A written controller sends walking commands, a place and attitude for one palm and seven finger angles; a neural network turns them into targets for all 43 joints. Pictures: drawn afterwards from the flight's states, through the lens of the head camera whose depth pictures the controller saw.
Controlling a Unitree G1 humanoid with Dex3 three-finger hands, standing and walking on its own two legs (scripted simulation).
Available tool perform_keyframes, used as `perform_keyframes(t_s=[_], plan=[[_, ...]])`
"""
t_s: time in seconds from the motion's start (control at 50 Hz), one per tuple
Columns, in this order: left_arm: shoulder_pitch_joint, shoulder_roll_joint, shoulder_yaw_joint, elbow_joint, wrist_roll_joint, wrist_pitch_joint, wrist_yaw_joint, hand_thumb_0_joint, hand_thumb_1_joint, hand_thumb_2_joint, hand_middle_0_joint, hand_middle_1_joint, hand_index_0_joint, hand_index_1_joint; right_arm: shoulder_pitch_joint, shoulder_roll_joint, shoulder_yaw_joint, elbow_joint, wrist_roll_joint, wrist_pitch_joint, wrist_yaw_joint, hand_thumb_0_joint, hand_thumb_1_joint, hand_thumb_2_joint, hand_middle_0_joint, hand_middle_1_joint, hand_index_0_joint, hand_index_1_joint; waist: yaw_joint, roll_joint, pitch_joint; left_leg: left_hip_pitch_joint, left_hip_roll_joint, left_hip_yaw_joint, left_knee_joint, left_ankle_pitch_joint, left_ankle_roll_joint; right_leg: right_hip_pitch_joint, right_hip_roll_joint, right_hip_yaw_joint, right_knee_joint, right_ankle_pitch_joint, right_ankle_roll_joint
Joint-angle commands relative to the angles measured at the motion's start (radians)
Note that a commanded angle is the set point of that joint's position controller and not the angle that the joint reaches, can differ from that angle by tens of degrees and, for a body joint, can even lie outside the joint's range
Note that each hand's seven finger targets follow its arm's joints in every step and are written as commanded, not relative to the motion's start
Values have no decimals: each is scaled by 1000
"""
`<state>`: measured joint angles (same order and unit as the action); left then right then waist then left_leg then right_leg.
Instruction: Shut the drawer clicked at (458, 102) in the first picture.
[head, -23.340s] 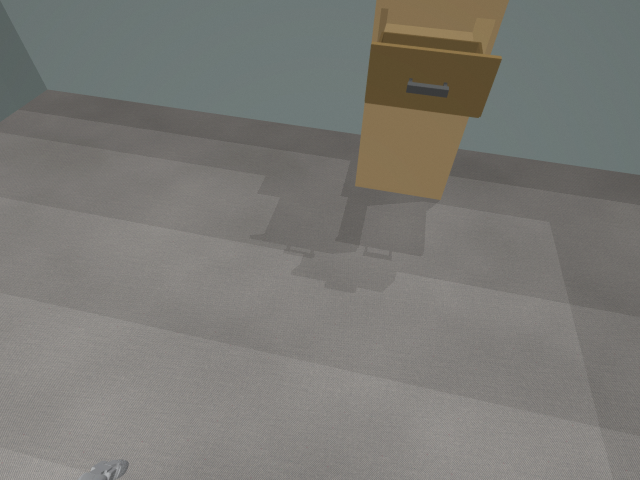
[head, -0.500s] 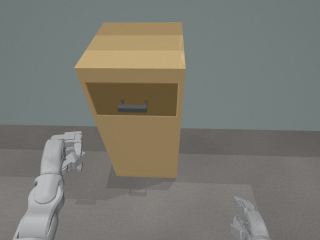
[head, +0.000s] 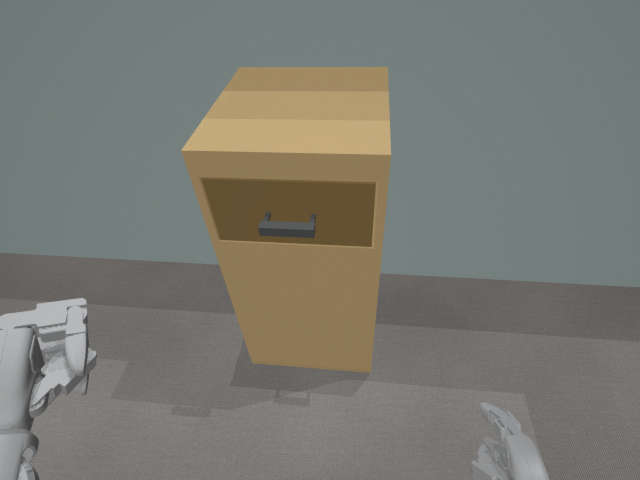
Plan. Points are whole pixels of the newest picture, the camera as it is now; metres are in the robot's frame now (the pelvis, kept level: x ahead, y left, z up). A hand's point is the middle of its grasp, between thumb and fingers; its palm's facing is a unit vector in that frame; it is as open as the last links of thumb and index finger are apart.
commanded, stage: draw the hand back to the body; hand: left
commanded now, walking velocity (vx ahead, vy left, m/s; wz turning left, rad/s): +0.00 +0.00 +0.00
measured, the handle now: (288, 223) +0.64 +0.16 -0.08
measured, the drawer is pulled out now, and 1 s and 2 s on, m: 0.00 0.00 0.00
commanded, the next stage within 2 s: step back with the hand held close in 0.04 s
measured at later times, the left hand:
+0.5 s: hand (100, 357) +0.18 +0.24 +0.15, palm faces +0.26 -0.82 -0.50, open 3.3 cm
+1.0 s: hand (6, 454) +0.09 +0.26 +0.16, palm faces +0.36 -0.77 -0.53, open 3.3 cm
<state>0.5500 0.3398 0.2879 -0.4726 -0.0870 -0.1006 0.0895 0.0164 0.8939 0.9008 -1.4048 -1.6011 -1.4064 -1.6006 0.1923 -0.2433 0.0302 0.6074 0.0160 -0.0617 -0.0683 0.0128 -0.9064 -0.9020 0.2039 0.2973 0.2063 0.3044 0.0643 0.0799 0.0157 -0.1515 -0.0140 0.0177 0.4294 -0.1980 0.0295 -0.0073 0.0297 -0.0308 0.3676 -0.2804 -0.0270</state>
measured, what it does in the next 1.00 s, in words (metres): shifts its weight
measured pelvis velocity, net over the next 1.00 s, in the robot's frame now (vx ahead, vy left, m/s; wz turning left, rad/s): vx -0.09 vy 0.02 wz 0.07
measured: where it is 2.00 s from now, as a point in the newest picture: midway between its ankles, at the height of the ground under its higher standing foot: outside the picture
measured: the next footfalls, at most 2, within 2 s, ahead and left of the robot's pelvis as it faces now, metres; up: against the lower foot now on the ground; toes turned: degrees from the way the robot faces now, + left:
right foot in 1.48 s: -0.22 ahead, -0.07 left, +0.00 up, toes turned +1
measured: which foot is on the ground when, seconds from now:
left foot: down 0.00-1.00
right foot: down 0.00-1.00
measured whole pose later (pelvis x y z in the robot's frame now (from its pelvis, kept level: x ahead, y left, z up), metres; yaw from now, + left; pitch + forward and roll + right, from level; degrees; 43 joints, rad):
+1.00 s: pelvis -0.09 +0.02 -0.01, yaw +4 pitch +0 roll -2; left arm 0.63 0.42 0.40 -0.59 -0.03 -0.24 0.12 0.02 0.89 0.90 -1.40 -1.60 -1.41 -1.60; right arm 0.19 -0.22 -0.01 0.54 0.01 -0.03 -0.08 0.01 -0.90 -0.90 0.21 0.30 0.21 0.30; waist -0.01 0.03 0.06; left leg -0.46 -0.02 0.00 0.54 -0.14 0.06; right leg -0.32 0.06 0.00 0.54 -0.23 -0.02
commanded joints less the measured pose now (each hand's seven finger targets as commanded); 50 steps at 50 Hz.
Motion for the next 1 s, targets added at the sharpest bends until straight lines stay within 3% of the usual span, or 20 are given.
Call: perform_keyframes(t_s=[0.0, 0.1, 0.14, 0.16, 0.2, 0.22, 0.3, 0.36, 0.46, 0.56, 0.66, 0.72, 0.84, 0.88, 0.94, 0.98], plan=[[-120, 157, 87, -178, -4, -57, 20, 0, 900, 900, -1400, -1600, -1400, -1600, -147, -97, -38, -170, -4, -58, -21, 0, -900, -900, 200, 300, 200, 300, -11, -62, -41, 126, 25, -35, -45, 78, 21, -174, -29, 32, -92, 120, 8], [-125, 168, 91, -221, -1, -59, 27, 0, 900, 900, -1400, -1600, -1400, -1600, -152, -91, -30, -167, -7, -72, -24, 0, -900, -900, 200, 300, 200, 300, -3, 2, -60, 134, 24, -36, -37, 130, 16, -152, -33, 35, -81, 181, 2], [-101, 178, 110, -194, -3, -51, 26, 0, 900, 900, -1400, -1600, -1400, -1600, -160, -90, -32, -163, -9, -75, -24, 0, -900, -900, 200, 300, 200, 300, 4, -27, -30, 126, 23, -31, -37, 129, 15, -164, -27, 38, -101, 183, 5], [-192, 290, 230, -272, 12, -92, 31, 0, 900, 900, -1400, -1600, -1400, -1600, -143, -115, -43, -187, -10, -41, -14, 0, -900, -900, 200, 300, 200, 300, -48, -62, 62, 44, 35, -56, 8, 76, 39, -266, -81, 117, -151, 187, 32], [-39, 178, 150, -160, 16, -99, 19, 0, 900, 900, -1400, -1600, -1400, -1600, -137, -95, -48, -174, -15, -4, -7, 0, -900, -900, 200, 300, 200, 300, -52, -91, 36, 34, 40, -54, 36, 96, 35, -274, -105, 106, -141, 190, 37], [-16, 165, 138, -167, 16, -104, 16, 0, 900, 900, -1400, -1600, -1400, -1600, -130, -98, -53, -182, -15, 8, -3, 0, -900, -900, 200, 300, 200, 300, -56, -66, 9, 32, 45, -52, 31, 123, 33, -259, -107, 91, -118, 213, 39], [52, 187, 160, -233, 12, -127, 20, 0, 900, 900, -1400, -1600, -1400, -1600, -117, -104, -67, -205, -12, 40, -4, 0, -900, -900, 200, 300, 200, 300, -55, -18, -123, 65, 63, -53, 5, 330, 38, -178, -85, 49, -22, 366, 53], [88, 212, 186, -250, 5, -125, 27, 0, 900, 900, -1400, -1600, -1400, -1600, -121, -99, -70, -221, -9, 57, -12, 0, -900, -900, 200, 300, 200, 300, -50, -40, -175, 71, 75, -60, 7, 438, 38, -158, -72, 36, 14, 411, 56], [119, 228, 206, -262, -4, -121, 38, 0, 900, 900, -1400, -1600, -1400, -1600, -120, -99, -80, -233, -2, 74, -17, 0, -900, -900, 200, 300, 200, 300, -51, -58, -190, 26, 84, -64, 11, 432, 35, -155, -69, 39, 41, 414, 57], [126, 226, 198, -277, 0, -131, 46, 0, 900, 900, -1400, -1600, -1400, -1600, -116, -108, -86, -236, 0, 67, -20, 0, -900, -900, 200, 300, 200, 300, -59, -29, -164, -54, 94, -86, -26, 264, 36, -172, -60, 45, 43, 275, 52], [121, 226, 201, -276, 7, -152, 54, 0, 900, 900, -1400, -1600, -1400, -1600, -119, -111, -86, -236, -1, 51, -23, 0, -900, -900, 200, 300, 200, 300, -70, -29, -105, -199, 97, -120, -83, -45, 41, -165, -55, 62, 28, 116, 44], [106, 223, 197, -299, 16, -173, 57, 0, 900, 900, -1400, -1600, -1400, -1600, -110, -121, -87, -240, -5, 35, -23, 0, -900, -900, 200, 300, 200, 300, -76, 4, -80, -275, 109, -149, -118, -206, 48, -160, -39, 63, 33, 12, 39], [93, 229, 227, -314, 46, -193, 58, 0, 900, 900, -1400, -1600, -1400, -1600, -111, -133, -92, -243, -16, -5, -33, 0, -900, -900, 200, 300, 200, 300, -62, 86, -91, -509, 178, -246, -250, -455, 83, 14, 25, 52, 213, 3, 41], [105, 222, 228, -316, 49, -196, 54, 0, 900, 900, -1400, -1600, -1400, -1600, -103, -127, -93, -242, -13, -14, -30, 0, -900, -900, 200, 300, 200, 300, -60, 82, -105, -528, 182, -245, -240, -465, 85, 26, 33, 61, 238, 9, 35], [114, 253, 267, -321, 44, -201, 57, 0, 900, 900, -1400, -1600, -1400, -1600, -100, -121, -101, -236, -15, -23, -24, 0, -900, -900, 200, 300, 200, 300, -64, -3, -110, -498, 132, -182, -109, -396, 68, -47, -12, 153, 134, -30, 19], [96, 233, 231, -319, 24, -203, 60, 0, 900, 900, -1400, -1600, -1400, -1600, -75, -95, -104, -205, -11, -13, -9, 0, -900, -900, 200, 300, 200, 300, -76, -177, -111, -264, 30, -74, 173, -182, 3, -330, -169, 319, -71, -88, -37]])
